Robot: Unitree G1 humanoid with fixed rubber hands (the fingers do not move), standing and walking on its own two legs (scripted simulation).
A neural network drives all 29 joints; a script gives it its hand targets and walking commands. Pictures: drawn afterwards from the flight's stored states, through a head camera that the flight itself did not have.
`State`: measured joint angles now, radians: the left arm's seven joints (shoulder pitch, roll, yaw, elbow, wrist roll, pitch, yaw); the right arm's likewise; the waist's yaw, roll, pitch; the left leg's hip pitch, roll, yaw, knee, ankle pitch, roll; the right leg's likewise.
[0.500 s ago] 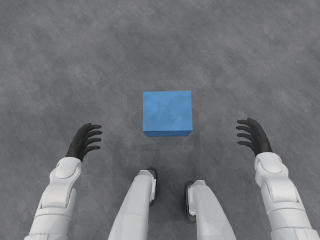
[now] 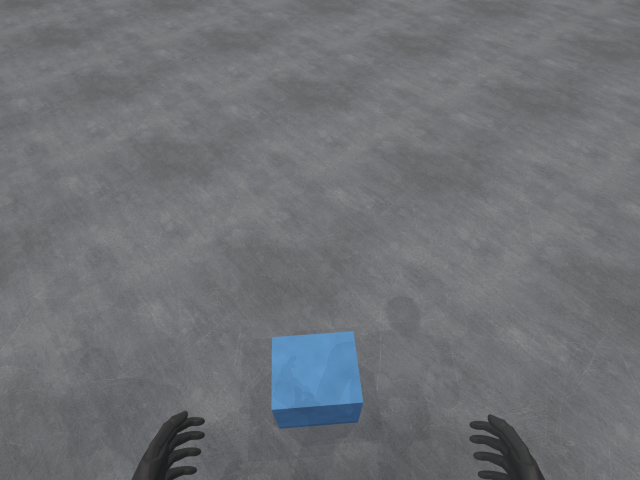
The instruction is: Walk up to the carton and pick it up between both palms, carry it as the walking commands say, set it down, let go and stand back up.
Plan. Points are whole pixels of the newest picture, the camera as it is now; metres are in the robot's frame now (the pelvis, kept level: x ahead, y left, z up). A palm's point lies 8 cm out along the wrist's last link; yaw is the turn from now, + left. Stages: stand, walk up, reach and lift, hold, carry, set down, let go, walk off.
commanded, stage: let go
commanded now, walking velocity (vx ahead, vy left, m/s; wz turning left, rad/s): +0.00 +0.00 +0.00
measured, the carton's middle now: (315, 380) +0.46 +0.04 -0.67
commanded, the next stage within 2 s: stand in 0.34 s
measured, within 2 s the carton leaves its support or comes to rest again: neither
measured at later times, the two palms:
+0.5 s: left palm (142, 453) +0.18 +0.25 -0.09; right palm (525, 443) +0.19 -0.25 -0.09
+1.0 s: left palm out of the picture +0.06 +0.26 -0.11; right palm out of the picture +0.05 -0.29 -0.11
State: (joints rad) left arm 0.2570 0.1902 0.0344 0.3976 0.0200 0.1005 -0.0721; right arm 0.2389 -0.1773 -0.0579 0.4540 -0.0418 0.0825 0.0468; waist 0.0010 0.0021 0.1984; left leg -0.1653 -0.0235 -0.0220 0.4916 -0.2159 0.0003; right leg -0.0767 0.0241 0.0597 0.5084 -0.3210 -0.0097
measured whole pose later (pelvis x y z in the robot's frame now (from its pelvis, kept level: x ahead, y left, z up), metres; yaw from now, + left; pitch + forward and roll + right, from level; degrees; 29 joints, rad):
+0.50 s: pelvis +0.06 +0.00 +0.00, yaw +0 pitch -2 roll +1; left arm 0.29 0.23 0.02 0.62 0.03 0.08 0.01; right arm 0.23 -0.24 -0.02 0.71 -0.02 0.05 0.02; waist 0.02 -0.01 -0.06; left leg -0.18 -0.03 -0.01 0.54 -0.33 0.01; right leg -0.07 0.02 0.07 0.52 -0.41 -0.01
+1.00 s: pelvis +0.01 -0.01 +0.00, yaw +0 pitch -4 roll +0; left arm 0.42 0.28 0.05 0.84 0.04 -0.02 0.01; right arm 0.37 -0.29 -0.06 0.92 -0.04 -0.01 0.01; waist 0.00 -0.01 -0.17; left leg -0.20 0.01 -0.04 0.51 -0.24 -0.01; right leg -0.09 0.05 0.04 0.48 -0.32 -0.03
